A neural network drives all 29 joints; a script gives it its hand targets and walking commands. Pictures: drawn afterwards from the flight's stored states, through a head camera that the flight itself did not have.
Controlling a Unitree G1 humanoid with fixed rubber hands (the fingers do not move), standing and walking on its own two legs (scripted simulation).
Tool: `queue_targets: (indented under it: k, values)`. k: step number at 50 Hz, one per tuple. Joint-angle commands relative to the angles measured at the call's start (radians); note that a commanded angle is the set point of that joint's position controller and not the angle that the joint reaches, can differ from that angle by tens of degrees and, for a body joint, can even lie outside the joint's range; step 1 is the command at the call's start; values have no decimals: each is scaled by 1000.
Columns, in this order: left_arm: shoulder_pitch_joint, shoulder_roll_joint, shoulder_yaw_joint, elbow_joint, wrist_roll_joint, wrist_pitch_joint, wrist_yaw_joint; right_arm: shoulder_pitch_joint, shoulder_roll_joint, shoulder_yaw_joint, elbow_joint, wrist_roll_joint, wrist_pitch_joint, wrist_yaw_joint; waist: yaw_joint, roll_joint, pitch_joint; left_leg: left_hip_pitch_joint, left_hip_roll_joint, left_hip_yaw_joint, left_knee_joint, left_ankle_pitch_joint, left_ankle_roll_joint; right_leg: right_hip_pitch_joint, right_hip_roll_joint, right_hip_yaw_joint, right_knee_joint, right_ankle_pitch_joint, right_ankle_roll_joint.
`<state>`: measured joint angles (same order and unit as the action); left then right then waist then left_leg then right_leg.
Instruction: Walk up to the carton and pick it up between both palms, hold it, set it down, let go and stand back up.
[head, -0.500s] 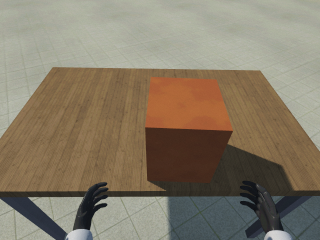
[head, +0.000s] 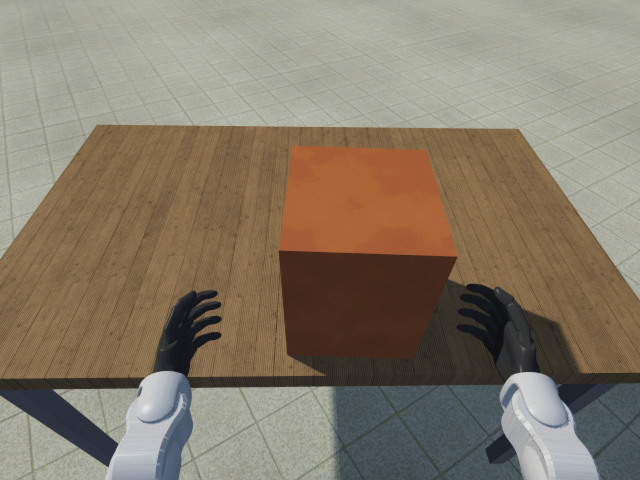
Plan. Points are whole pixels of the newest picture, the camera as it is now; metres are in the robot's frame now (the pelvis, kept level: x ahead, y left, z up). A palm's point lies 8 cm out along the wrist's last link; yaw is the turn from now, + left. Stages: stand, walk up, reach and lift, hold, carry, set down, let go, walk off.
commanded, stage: reach and lift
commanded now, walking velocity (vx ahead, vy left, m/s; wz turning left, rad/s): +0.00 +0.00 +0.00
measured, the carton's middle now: (354, 256) +0.42 -0.03 +0.03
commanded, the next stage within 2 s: none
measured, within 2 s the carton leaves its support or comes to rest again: neither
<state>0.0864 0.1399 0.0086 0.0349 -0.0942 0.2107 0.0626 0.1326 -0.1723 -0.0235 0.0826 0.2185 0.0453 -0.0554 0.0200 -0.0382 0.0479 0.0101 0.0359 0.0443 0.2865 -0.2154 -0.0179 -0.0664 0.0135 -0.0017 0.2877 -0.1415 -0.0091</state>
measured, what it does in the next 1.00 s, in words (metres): stands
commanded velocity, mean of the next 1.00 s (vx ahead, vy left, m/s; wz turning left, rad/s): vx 0.00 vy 0.00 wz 0.00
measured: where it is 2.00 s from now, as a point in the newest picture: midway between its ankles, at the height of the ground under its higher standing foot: outside the picture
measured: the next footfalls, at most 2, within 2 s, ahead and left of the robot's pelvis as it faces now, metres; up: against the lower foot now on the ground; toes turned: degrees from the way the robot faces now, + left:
none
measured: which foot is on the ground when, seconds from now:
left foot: down 0.00-1.00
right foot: down 0.00-1.00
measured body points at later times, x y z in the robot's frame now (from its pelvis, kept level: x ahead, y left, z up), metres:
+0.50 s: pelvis +0.00 +0.00 +0.00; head +0.01 +0.02 +0.45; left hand +0.33 +0.20 +0.10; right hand +0.33 -0.21 +0.11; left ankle -0.03 +0.13 -0.75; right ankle +0.02 -0.11 -0.75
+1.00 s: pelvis -0.01 +0.00 +0.00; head +0.00 +0.01 +0.45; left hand +0.40 +0.19 +0.17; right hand +0.39 -0.22 +0.17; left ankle -0.03 +0.13 -0.75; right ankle +0.02 -0.11 -0.75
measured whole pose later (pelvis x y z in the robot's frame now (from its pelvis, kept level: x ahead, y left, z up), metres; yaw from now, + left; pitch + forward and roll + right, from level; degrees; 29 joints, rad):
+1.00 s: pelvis -0.01 +0.00 +0.00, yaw +0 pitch +0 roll -1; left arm -0.66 0.24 0.15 0.27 -0.11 0.65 0.05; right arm -0.66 -0.36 0.00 0.48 0.40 0.35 -0.10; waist -0.04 -0.03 0.00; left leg -0.11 0.04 0.03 0.32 -0.21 -0.02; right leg -0.16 0.02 0.00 0.28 -0.11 -0.01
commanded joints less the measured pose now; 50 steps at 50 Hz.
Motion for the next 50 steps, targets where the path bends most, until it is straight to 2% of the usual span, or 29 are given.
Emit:
queue_targets:
  k: [1,3,7,12,13,16,17,18,19,20,21,23,24,25,26,29,30,31,33,35,36,37,39,41,44,45,46,48,50]
  values:
    - [-152,38,22,-238,-1,21,5,-111,-85,-77,-202,-31,5,-22,-15,44,-112,-112,-39,11,-56,154,-5,106,14,34,-22,95,-11]
    - [-175,54,19,-273,-27,49,1,-146,-105,-66,-229,-1,12,-29,-38,54,-150,-80,-36,14,-29,230,-20,109,15,37,-13,167,-13]
    - [-169,54,35,-230,-28,103,-19,-170,-107,-58,-184,26,58,-40,-15,32,-125,-84,-34,5,-19,283,-14,127,23,39,-17,213,-5]
    - [-220,71,98,-323,-31,189,-22,-241,-168,-39,-254,64,82,-52,-12,5,-218,-46,-33,9,3,380,-23,173,35,25,3,357,0]
    - [-243,59,103,-278,-22,217,-31,-263,-168,-41,-210,63,105,-56,-19,-1,-164,-53,-37,2,-10,370,-23,158,41,23,-4,344,3]
    - [-304,59,127,-354,-24,265,-28,-339,-196,-24,-272,101,137,-56,-2,28,-195,-28,-39,9,-1,377,-22,158,44,39,3,346,3]
    - [-340,81,138,-364,-24,285,-28,-345,-211,-27,-226,99,141,-58,-26,30,-179,-22,-42,11,3,379,-37,139,45,12,-3,339,10]
    - [-353,63,145,-350,-7,301,-25,-362,-204,-40,-212,103,152,-59,-15,58,-174,-21,-39,12,-12,366,-32,129,40,30,-10,333,8]
    - [-389,75,151,-332,0,317,-29,-414,-214,-46,-203,94,162,-58,-26,44,-203,-18,-31,5,-10,350,-19,140,36,31,-10,332,9]
    - [-376,75,154,-297,1,324,-30,-413,-217,-48,-171,105,172,-52,-9,27,-141,-56,-36,15,-22,298,-23,111,42,23,-13,267,17]
    - [-475,62,139,-242,-10,336,-35,-478,-213,-47,-130,94,185,-48,-28,3,-150,-81,-17,13,-31,239,-7,112,30,29,-24,238,12]
    - [-567,80,136,-246,-17,336,-30,-574,-251,-73,-116,93,198,-38,-42,47,-189,-83,-18,14,-51,144,-12,92,22,21,-27,116,0]
    - [-584,84,130,-194,-11,337,-25,-583,-220,-78,-77,89,204,-34,-26,48,-181,-105,-26,20,-60,100,-5,65,19,39,-25,74,-2]
    - [-637,77,126,-215,-22,337,-19,-616,-221,-87,-36,83,208,-32,-55,72,-206,-120,-23,21,-48,97,-4,60,14,45,-27,57,-13]
    - [-651,88,135,-180,-25,341,-13,-654,-230,-91,-37,91,214,-26,-40,63,-217,-128,-24,21,-42,89,-4,56,15,32,-25,50,-6]
    - [-673,112,150,-162,-22,346,-10,-696,-255,-79,12,98,209,-33,-30,35,-324,-108,-31,14,-9,207,11,124,25,30,27,223,4]
    - [-699,124,162,-180,-11,359,-11,-738,-269,-79,11,110,209,-36,-34,53,-363,-76,-33,23,-8,266,-3,158,35,23,38,291,7]
    - [-696,120,175,-119,-5,385,-14,-760,-280,-67,80,115,217,-40,-47,29,-298,-101,-22,16,-7,275,-5,165,46,6,35,306,8]
    - [-701,110,174,-93,2,411,-32,-763,-294,-33,91,130,232,-49,-58,-14,-313,-94,-23,24,3,308,-2,202,45,12,33,372,12]
    - [-737,121,200,-83,8,412,-38,-826,-287,-13,81,155,235,-58,-37,-39,-309,-126,-33,16,-1,290,10,215,39,18,25,385,27]
    - [-805,146,182,-52,15,412,-37,-871,-266,0,86,184,248,-61,-38,16,-263,-135,-42,28,-9,255,5,199,34,28,28,352,22]
    - [-817,157,191,-60,7,415,-36,-870,-258,5,133,175,255,-59,-42,-20,-277,-141,-36,14,-7,255,15,219,31,17,28,363,25]
    - [-876,157,186,-72,4,418,-24,-918,-308,-9,129,202,257,-55,-65,28,-327,-104,-46,21,-6,270,-8,189,31,18,37,380,24]
    - [-945,177,179,-32,-2,412,-20,-999,-289,-18,134,201,249,-54,-51,29,-351,-123,-56,20,-7,214,2,149,34,12,20,300,23]
    - [-963,179,160,74,12,435,-9,-1030,-313,-21,255,189,274,-42,-68,75,-343,-113,-41,0,7,242,-1,107,37,-2,22,300,14]
    - [-1002,168,165,82,6,443,-11,-1066,-327,-34,287,177,287,-41,-73,68,-348,-97,-31,2,17,240,-8,99,42,-5,9,269,7]
    - [-1028,185,152,115,-5,438,-14,-1093,-302,-22,280,188,288,-41,-55,53,-321,-104,-40,1,9,223,3,96,28,-1,14,283,8]
    - [-1070,192,159,115,-12,416,-10,-1133,-316,-38,251,166,283,-49,-74,14,-398,-97,-44,-9,14,205,15,91,42,-8,8,237,14]
    - [-1154,222,145,191,-41,392,1,-1178,-315,-22,329,176,281,-42,-90,14,-430,-127,-42,-14,28,182,8,101,32,4,18,234,8]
